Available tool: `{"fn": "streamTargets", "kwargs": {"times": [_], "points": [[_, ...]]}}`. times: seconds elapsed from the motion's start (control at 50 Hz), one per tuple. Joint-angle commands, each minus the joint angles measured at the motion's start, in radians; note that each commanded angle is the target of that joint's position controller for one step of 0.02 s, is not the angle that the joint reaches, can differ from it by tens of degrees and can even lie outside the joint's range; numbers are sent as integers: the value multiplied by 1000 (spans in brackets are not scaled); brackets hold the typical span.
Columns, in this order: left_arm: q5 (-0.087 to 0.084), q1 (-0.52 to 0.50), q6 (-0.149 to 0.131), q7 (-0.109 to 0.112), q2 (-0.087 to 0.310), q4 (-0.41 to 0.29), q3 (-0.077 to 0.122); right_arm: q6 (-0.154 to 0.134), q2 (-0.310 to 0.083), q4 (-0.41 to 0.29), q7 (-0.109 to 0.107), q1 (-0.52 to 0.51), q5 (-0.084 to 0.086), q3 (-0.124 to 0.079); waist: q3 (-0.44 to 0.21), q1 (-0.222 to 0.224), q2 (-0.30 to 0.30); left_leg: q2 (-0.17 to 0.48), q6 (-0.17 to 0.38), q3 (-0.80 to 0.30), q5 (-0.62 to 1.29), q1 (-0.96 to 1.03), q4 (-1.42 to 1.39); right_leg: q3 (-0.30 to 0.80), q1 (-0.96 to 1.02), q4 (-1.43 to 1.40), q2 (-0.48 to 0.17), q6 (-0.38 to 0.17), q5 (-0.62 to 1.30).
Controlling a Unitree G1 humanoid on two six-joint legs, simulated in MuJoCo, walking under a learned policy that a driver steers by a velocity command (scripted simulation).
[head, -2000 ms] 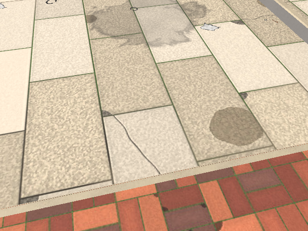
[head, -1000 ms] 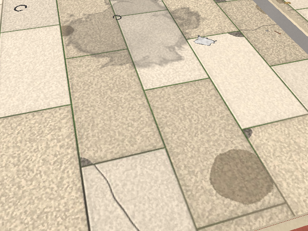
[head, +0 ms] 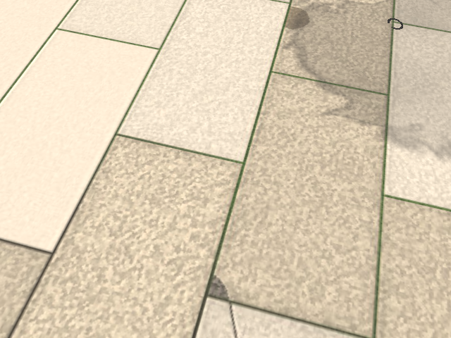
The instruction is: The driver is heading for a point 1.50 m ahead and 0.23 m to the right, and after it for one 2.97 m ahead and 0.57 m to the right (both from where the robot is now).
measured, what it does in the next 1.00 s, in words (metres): walks ahead: right foot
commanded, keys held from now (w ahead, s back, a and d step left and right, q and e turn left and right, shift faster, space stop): no key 1.00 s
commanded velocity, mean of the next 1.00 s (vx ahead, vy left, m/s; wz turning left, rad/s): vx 0.03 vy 0.00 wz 0.06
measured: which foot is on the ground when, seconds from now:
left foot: down 0.00-1.00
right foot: up 0.00-0.22, down 0.24-1.00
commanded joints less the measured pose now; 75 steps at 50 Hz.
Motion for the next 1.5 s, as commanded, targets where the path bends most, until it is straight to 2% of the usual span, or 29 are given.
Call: {"fn": "streamTargets", "kwargs": {"times": [0.02, 0.04, 0.06, 0.08, 0.1, 0.14, 0.18, 0.22, 0.24, 0.26, 0.28, 0.3, 0.34, 0.36, 0.38, 0.44, 0.58, 0.9, 1.36, 1.4, 1.44, 1.46, 1.48, 1.5], "points": [[16, 151, 43, -7, 64, -20, 13, -36, -137, -47, -15, 50, 4, -12, -204, 34, 32, 344, 184, -220, 682, 14, -226, 19, 101, -313, -27, 22, 256], [15, 145, 44, -11, 44, -19, 6, -44, -137, -38, -13, 43, -2, -12, -223, 39, 59, 305, 158, -191, 687, 13, -219, 10, 146, -420, -15, 18, 294], [7, 149, 41, -12, 23, -11, -2, -47, -119, -32, -8, 44, -6, -5, -236, 42, 91, 274, 132, -157, 717, 33, -204, 2, 180, -535, -7, 12, 318], [1, 142, 38, -12, 20, -8, -4, -50, -110, -25, -3, 50, 1, -3, -247, 37, 122, 257, 118, -140, 740, 53, -199, -1, 215, -629, 3, 5, 335], [-5, 129, 36, -9, 24, -9, -6, -50, -105, -19, 1, 58, 0, -2, -259, 29, 140, 250, 111, -132, 711, 72, -196, -9, 242, -698, 15, 1, 352], [-8, 87, 38, -5, 37, -14, -3, -39, -100, -4, 9, 88, -2, -1, -259, 4, 140, 256, 100, -151, 514, 80, -208, -16, 284, -787, 32, -3, 356], [-1, 48, 38, -6, 38, -23, -2, -21, -98, 4, 9, 102, -6, 0, -214, -13, 126, 270, 91, -200, 235, 38, -221, -21, 319, -870, 42, -14, 312], [13, 73, 26, -9, 23, -7, -4, -3, -74, 14, 3, 109, -2, 9, -149, 4, 79, 252, 45, -230, -39, -47, -211, -15, 419, -1065, 33, -30, 354], [21, 93, 12, -7, 42, 1, -2, 0, -51, 23, 0, 141, -7, 16, -130, -1, 26, 217, -3, -231, -127, -79, -187, 53, 475, -1156, -30, -35, 407], [29, 107, -4, -5, 103, -2, 6, -1, -27, 27, -1, 219, -6, 14, -122, -57, -96, 128, -43, -170, -187, -96, -96, 190, 495, -1203, -162, -53, 539], [-1, 42, -3, -10, 95, 3, 4, 8, -7, 46, 2, 247, 11, 19, -110, -81, -177, 81, -61, -123, -158, 52, -129, 245, 294, -1273, -195, -96, 379], [-9, -8, -6, -17, 47, -8, -5, 15, -32, 60, 4, 215, 8, 15, -68, -77, -126, 96, -74, -142, -77, 170, -145, 219, 182, -1319, -142, -69, 221], [-13, -4, -12, -20, 54, 8, 1, 13, -55, 65, 8, 187, 6, 7, -66, -68, -97, 126, -71, -170, -15, 240, -159, 145, 170, -1330, -64, -25, 177], [-17, 13, -15, -17, 54, 21, 3, 11, -60, 73, 9, 190, 1, 6, -73, -64, -77, 137, -69, -178, -17, 233, -171, 128, 205, -1320, -50, -20, 206], [-20, 29, -16, -17, 51, 32, 5, 7, -49, 84, 7, 196, 0, 10, -79, -58, -51, 144, -70, -182, -18, 210, -183, 115, 253, -1303, -40, -21, 249], [-15, 59, -18, -19, 33, 54, 6, -2, -37, 109, -3, 191, 5, 14, -91, -37, 8, 149, -76, -184, -21, 177, -208, 101, 334, -1273, -36, -34, 329], [-13, 79, -17, -16, 24, 98, 5, -1, -22, 153, -14, 200, 5, 19, -88, -30, 23, 156, -79, -177, 5, 198, -208, 89, 358, -1265, -26, -41, 381], [-12, 114, -15, -9, -4, 173, -10, 4, 2, 216, -27, 222, 6, 30, -50, -29, 23, 167, -85, -167, 40, 218, -195, 79, 385, -1254, -9, -46, 447], [-13, 129, -12, -5, -20, 206, -16, 8, 26, 247, -33, 243, 5, 36, -34, -25, 29, 173, -92, -157, 34, 222, -192, 84, 395, -1262, 0, -50, 435], [-12, 136, -7, -6, -4, 206, -9, 11, 22, 247, -32, 254, 0, 32, -45, -23, 15, 141, -86, -132, -110, 212, -171, 86, 390, -1271, 20, -61, 244], [-10, 154, 5, -8, 39, 198, 11, 17, 18, 227, -26, 251, -8, 24, -10, -14, -38, 78, -65, -75, -345, 132, -63, 138, 347, -1287, 11, -110, -101], [-8, 194, 11, -10, 51, 199, 19, 17, 24, 208, -21, 230, -15, 23, 32, 8, -61, 58, -60, -52, -396, 39, 8, 212, 347, -1328, -33, -143, -244], [-7, 247, 12, -9, 70, 208, 29, 14, 40, 186, -16, 201, -24, 25, 72, 34, -91, 47, -59, -13, -374, -53, 97, 321, 369, -1387, -112, -189, -349], [-5, 275, 11, -10, 74, 215, 34, 7, 51, 157, -10, 161, -32, 27, 103, 50, -108, 68, -54, -12, -317, -99, 173, 420, 357, -1435, -186, -234, -373]]}}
